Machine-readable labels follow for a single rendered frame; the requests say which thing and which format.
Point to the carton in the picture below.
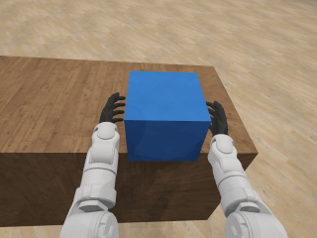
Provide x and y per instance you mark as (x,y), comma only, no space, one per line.
(166,116)

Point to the pedestal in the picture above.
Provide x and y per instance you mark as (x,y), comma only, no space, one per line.
(48,111)

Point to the left robot hand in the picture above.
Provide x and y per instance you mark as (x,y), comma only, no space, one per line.
(108,113)

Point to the left robot forearm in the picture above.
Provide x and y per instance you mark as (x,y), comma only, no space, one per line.
(97,189)

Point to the robot left upper arm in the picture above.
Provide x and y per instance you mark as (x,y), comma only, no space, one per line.
(96,224)

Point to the robot right upper arm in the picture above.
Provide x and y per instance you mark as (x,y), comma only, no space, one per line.
(245,224)

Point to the right robot forearm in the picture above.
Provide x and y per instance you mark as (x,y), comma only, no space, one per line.
(232,182)

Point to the right robot hand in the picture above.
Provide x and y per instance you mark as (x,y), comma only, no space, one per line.
(219,120)

